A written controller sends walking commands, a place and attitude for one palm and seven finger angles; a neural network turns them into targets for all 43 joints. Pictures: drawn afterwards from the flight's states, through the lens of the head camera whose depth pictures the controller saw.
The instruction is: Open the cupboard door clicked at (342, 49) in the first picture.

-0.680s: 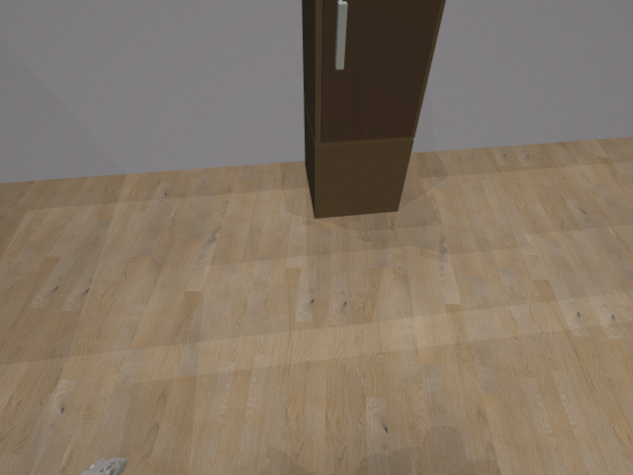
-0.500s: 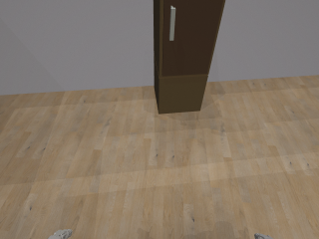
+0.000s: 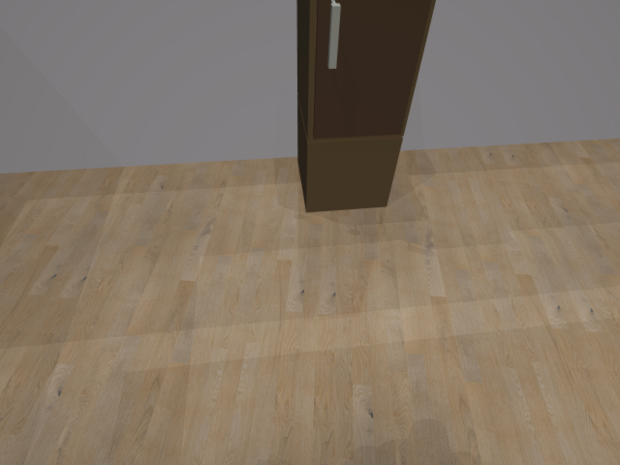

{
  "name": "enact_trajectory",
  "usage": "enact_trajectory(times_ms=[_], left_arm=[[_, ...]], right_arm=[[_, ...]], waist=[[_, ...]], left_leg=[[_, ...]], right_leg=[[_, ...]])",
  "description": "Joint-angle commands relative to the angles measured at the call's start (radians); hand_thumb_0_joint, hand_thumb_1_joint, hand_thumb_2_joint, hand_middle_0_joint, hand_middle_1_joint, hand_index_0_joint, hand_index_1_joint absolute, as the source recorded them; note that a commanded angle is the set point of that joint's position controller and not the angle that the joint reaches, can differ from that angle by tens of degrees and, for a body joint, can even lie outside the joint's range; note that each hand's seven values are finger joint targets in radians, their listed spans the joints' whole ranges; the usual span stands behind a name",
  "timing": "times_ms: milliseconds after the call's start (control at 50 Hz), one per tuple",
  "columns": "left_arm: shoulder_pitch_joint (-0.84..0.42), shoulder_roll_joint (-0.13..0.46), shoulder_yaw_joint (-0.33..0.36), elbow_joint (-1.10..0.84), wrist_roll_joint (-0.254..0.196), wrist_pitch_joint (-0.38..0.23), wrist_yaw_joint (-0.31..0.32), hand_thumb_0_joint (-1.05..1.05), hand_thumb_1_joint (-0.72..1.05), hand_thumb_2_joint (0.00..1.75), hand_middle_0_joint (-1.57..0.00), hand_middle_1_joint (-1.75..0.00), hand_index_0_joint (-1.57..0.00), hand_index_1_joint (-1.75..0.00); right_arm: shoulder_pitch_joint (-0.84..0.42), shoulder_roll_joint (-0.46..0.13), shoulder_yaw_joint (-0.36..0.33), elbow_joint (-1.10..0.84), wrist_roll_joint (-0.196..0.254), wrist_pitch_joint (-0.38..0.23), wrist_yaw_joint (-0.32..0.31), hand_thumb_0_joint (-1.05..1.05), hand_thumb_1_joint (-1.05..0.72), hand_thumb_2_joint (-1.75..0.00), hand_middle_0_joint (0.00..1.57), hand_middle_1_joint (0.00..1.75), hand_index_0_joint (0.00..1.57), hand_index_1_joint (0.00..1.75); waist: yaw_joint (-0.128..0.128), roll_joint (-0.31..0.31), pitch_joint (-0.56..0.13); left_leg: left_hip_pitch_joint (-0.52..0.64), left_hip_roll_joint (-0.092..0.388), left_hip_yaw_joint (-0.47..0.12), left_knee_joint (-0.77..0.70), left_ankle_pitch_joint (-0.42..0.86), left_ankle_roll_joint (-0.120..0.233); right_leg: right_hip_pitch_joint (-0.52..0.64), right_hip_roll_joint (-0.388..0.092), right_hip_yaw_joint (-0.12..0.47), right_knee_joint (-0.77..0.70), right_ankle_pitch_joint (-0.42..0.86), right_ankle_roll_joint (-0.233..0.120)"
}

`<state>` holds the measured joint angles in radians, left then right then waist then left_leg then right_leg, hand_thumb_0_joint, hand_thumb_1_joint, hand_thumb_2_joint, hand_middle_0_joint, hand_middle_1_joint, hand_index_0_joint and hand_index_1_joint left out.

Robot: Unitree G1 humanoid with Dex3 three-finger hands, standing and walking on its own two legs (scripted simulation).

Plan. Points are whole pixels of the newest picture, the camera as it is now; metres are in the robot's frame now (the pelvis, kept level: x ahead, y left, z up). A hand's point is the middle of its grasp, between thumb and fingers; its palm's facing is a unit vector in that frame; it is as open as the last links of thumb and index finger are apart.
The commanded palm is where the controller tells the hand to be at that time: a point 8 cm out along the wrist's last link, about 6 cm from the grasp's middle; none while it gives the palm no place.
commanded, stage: stand and wait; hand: left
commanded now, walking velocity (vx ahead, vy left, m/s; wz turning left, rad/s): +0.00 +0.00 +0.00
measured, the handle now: (332, 34) +1.27 +0.01 +0.04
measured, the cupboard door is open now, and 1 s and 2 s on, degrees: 0 0 0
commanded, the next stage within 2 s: look at it before walking up in 0.14 s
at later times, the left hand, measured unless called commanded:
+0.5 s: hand out of the picture +0.07 +0.25 -0.16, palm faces -0.03 -0.94 -0.33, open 7.4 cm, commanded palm none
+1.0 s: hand out of the picture +0.06 +0.25 -0.16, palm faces -0.04 -0.94 -0.33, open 7.4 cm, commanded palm none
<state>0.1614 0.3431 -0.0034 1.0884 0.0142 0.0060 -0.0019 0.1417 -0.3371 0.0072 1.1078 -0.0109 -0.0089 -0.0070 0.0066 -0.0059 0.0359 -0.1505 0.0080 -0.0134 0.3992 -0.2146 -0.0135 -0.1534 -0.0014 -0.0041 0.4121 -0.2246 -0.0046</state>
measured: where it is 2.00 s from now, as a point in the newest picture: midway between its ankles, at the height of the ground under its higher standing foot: outside the picture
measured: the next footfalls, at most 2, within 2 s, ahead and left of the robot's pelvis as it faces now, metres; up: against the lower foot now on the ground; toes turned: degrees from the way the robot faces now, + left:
left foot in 1.62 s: +0.18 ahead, +0.10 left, +0.00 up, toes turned -18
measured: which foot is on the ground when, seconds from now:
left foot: down 0.00-1.00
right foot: down 0.00-1.00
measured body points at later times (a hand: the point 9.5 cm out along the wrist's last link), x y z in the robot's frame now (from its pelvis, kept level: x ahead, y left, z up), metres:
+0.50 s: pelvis +0.00 +0.00 +0.00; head -0.01 +0.01 +0.45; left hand +0.07 +0.30 -0.13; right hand +0.08 -0.29 -0.13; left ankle +0.00 +0.13 -0.74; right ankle +0.00 -0.12 -0.74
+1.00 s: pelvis +0.00 +0.00 +0.00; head +0.00 +0.01 +0.45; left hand +0.06 +0.30 -0.14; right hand +0.07 -0.29 -0.13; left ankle +0.00 +0.13 -0.74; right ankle +0.00 -0.12 -0.74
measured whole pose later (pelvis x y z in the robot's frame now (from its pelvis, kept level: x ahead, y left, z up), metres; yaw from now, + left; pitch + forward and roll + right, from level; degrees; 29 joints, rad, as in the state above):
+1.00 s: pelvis +0.00 +0.00 +0.00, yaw -2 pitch -2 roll +0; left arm 0.17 0.33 0.00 1.07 0.02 0.02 0.01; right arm 0.12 -0.32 0.00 1.09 -0.01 -0.01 -0.02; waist 0.02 -0.01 0.04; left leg -0.16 0.02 0.02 0.40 -0.21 -0.01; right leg -0.18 0.01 0.03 0.42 -0.21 0.00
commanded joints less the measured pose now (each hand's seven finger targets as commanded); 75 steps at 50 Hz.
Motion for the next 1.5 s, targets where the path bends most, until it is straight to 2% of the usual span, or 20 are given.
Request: enact_trajectory(times_ms=[0,120,260,620,880,940,980,1060,1120,1140,1160,1180,1200,1220,1240,1260,1280,1320,1380,1480], left_arm=[[-0.049,0.203,0.034,-0.068,-0.004,-0.028,0.012,0.0,0.9,0.9,-0.2,-0.3,-0.2,-0.3],[-0.054,0.202,0.034,-0.066,-0.003,-0.028,0.012,0.0,0.9,0.9,-0.2,-0.3,-0.2,-0.3],[-0.051,0.2,0.034,-0.068,-0.003,-0.033,0.013,0.0,0.9,0.9,-0.2,-0.3,-0.2,-0.3],[-0.051,0.199,0.033,-0.066,-0.001,-0.03,0.011,0.0,0.9,0.9,-0.2,-0.3,-0.2,-0.3],[-0.051,0.199,0.035,-0.067,-0.002,-0.025,0.011,0.0,0.9,0.9,-0.2,-0.3,-0.2,-0.3],[0.009,0.095,0.024,-0.074,-0.001,0.006,0.015,0.0,0.9,0.9,-0.2,-0.3,-0.2,-0.3],[0.026,0.094,0.033,-0.1,0.001,0.019,0.014,0.0,0.9,0.9,-0.2,-0.3,-0.2,-0.3],[0.05,0.077,0.05,-0.156,0.007,0.032,0.004,0.0,0.9,0.9,-0.2,-0.3,-0.2,-0.3],[0.114,0.034,0.059,-0.172,0.01,0.034,-0.013,0.0,0.9,0.9,-0.2,-0.3,-0.2,-0.3],[0.124,0.024,0.066,-0.177,0.012,0.035,-0.02,0.0,0.9,0.9,-0.2,-0.3,-0.2,-0.3],[0.166,0.014,0.073,-0.173,0.015,0.031,-0.026,0.0,0.9,0.9,-0.2,-0.3,-0.2,-0.3],[0.25,0.022,0.081,-0.151,0.021,0.02,-0.028,0.0,0.9,0.9,-0.2,-0.3,-0.2,-0.3],[0.307,0.114,0.099,-0.149,0.03,0.0,-0.014,0.0,0.9,0.9,-0.2,-0.3,-0.2,-0.3],[0.346,0.143,0.103,-0.158,0.011,-0.007,0.004,0.0,0.9,0.9,-0.2,-0.3,-0.2,-0.3],[0.309,0.134,0.1,-0.171,0.008,-0.014,0.012,0.0,0.9,0.9,-0.2,-0.3,-0.2,-0.3],[0.241,0.112,0.096,-0.188,0.012,-0.022,0.013,0.0,0.9,0.9,-0.2,-0.3,-0.2,-0.3],[0.193,0.089,0.092,-0.204,0.014,-0.031,0.012,0.0,0.9,0.9,-0.2,-0.3,-0.2,-0.3],[0.186,0.064,0.093,-0.203,0.012,-0.043,0.006,0.0,0.9,0.9,-0.2,-0.3,-0.2,-0.3],[0.244,0.05,0.096,-0.179,0.011,-0.049,0.003,0.0,0.9,0.9,-0.2,-0.3,-0.2,-0.3],[0.256,0.051,0.105,-0.174,0.016,-0.041,0.002,0.0,0.9,0.9,-0.2,-0.3,-0.2,-0.3]], right_arm=[[-0.063,-0.199,-0.041,-0.073,0.003,-0.025,-0.007,0.0,-0.9,-0.9,0.2,0.3,0.2,0.3],[-0.056,-0.199,-0.041,-0.065,0.002,-0.026,-0.005,0.0,-0.9,-0.9,0.2,0.3,0.2,0.3],[-0.061,-0.198,-0.042,-0.063,0.003,-0.03,-0.005,0.0,-0.9,-0.9,0.2,0.3,0.2,0.3],[-0.068,-0.199,-0.041,-0.063,0.004,-0.027,-0.005,0.0,-0.9,-0.9,0.2,0.3,0.2,0.3],[-0.061,-0.204,-0.044,-0.057,0.003,-0.027,-0.01,0.0,-0.9,-0.9,0.2,0.3,0.2,0.3],[0.008,-0.089,-0.032,-0.063,0.001,-0.006,-0.016,0.0,-0.9,-0.9,0.2,0.3,0.2,0.3],[0.025,-0.097,-0.045,-0.089,0.001,0.004,-0.022,0.0,-0.9,-0.9,0.2,0.3,0.2,0.3],[0.017,-0.116,-0.073,-0.152,-0.002,0.014,-0.025,0.0,-0.9,-0.9,0.2,0.3,0.2,0.3],[0.002,-0.135,-0.088,-0.18,-0.006,0.008,-0.017,0.0,-0.9,-0.9,0.2,0.3,0.2,0.3],[-0.011,-0.136,-0.091,-0.192,-0.007,0.008,-0.013,0.0,-0.9,-0.9,0.2,0.3,0.2,0.3],[-0.036,-0.129,-0.092,-0.202,-0.01,0.009,-0.01,0.0,-0.9,-0.9,0.2,0.3,0.2,0.3],[-0.056,-0.108,-0.088,-0.211,-0.012,0.014,-0.005,0.0,-0.9,-0.9,0.2,0.3,0.2,0.3],[-0.064,-0.031,-0.074,-0.246,-0.003,0.021,0.003,0.0,-0.9,-0.9,0.2,0.3,0.2,0.3],[-0.141,-0.032,-0.071,-0.294,-0.006,0.011,0.006,0.0,-0.9,-0.9,0.2,0.3,0.2,0.3],[-0.151,-0.041,-0.076,-0.295,-0.005,0.003,0.009,0.0,-0.9,-0.9,0.2,0.3,0.2,0.3],[-0.105,-0.035,-0.081,-0.285,-0.008,-0.005,0.014,0.0,-0.9,-0.9,0.2,0.3,0.2,0.3],[-0.064,-0.028,-0.084,-0.271,-0.011,-0.009,0.018,0.0,-0.9,-0.9,0.2,0.3,0.2,0.3],[-0.015,0.007,-0.084,-0.248,-0.012,-0.011,0.021,0.0,-0.9,-0.9,0.2,0.3,0.2,0.3],[-0.026,0.034,-0.08,-0.26,-0.009,-0.017,0.02,0.0,-0.9,-0.9,0.2,0.3,0.2,0.3],[-0.052,0.057,-0.078,-0.292,-0.001,-0.036,0.017,0.0,-0.9,-0.9,0.2,0.3,0.2,0.3]], waist=[[0.0,0.005,-0.056],[-0.001,0.0,-0.047],[-0.001,0.006,-0.076],[-0.002,0.01,-0.054],[-0.004,0.012,-0.051],[-0.01,0.003,-0.062],[-0.012,0.017,-0.056],[-0.006,0.067,-0.047],[0.017,0.185,-0.071],[0.026,0.189,-0.042],[0.058,0.157,-0.016],[0.102,0.033,0.004],[0.124,-0.337,0.031],[0.147,-0.367,0.105],[0.107,-0.201,0.132],[0.054,-0.112,0.114],[0.023,-0.09,0.08],[0.005,-0.096,0.017],[0.026,-0.118,-0.014],[0.041,-0.146,-0.014]], left_leg=[[-0.003,0.102,-0.091,-0.071,0.101,0.045],[-0.014,0.102,-0.094,-0.082,0.075,0.044],[0.015,0.107,-0.09,-0.073,0.148,0.043],[0.016,0.107,-0.096,-0.093,0.117,0.042],[0.044,0.117,-0.075,-0.081,0.146,0.039],[0.047,0.126,-0.022,-0.02,0.154,0.023],[0.039,0.143,-0.015,0.002,0.149,0.028],[0.0,0.206,-0.039,0.007,0.087,0.065],[-0.048,0.319,-0.106,-0.066,-0.169,0.138],[-0.123,0.339,-0.102,-0.073,-0.266,0.148],[-0.223,0.316,-0.064,-0.014,-0.343,0.124],[-0.328,0.234,0.015,0.158,-0.417,0.071],[-0.542,0.064,0.144,0.517,-0.497,-0.019],[-0.616,0.028,0.073,0.691,-0.418,-0.017],[-0.6,0.058,-0.012,0.758,-0.311,-0.01],[-0.576,0.081,-0.023,0.751,-0.245,-0.01],[-0.522,0.091,-0.016,0.714,-0.185,-0.018],[-0.442,0.081,0.021,0.646,-0.107,-0.029],[-0.419,0.062,0.045,0.53,-0.087,-0.037],[-0.306,0.022,0.056,0.332,-0.121,-0.03]], right_leg=[[-0.01,-0.115,0.114,-0.089,0.06,-0.031],[-0.018,-0.114,0.119,-0.095,0.026,-0.029],[0.002,-0.119,0.112,-0.084,0.118,-0.029],[-0.008,-0.115,0.113,-0.106,0.08,-0.024],[-0.023,-0.109,0.121,-0.092,0.142,-0.026],[-0.071,-0.101,0.138,-0.024,0.211,-0.014],[-0.112,-0.082,0.145,0.032,0.227,-0.015],[-0.196,-0.029,0.123,0.169,0.162,-0.008],[-0.191,0.023,0.019,0.344,-0.214,0.005],[-0.149,0.001,-0.003,0.355,-0.244,0.006],[-0.063,-0.001,-0.004,0.295,-0.217,0.001],[0.03,-0.001,0.045,0.166,-0.213,-0.017],[0.076,-0.197,0.458,-0.093,-0.435,-0.112],[-0.034,-0.321,0.74,-0.302,-0.496,-0.191],[-0.087,-0.318,0.771,-0.325,-0.533,-0.23],[-0.104,-0.299,0.702,-0.288,-0.509,-0.234],[-0.117,-0.261,0.595,-0.255,-0.426,-0.215],[-0.1,-0.195,0.455,-0.22,-0.266,-0.187],[-0.052,-0.168,0.413,-0.198,-0.166,-0.188],[-0.072,-0.157,0.436,-0.165,-0.127,-0.186]])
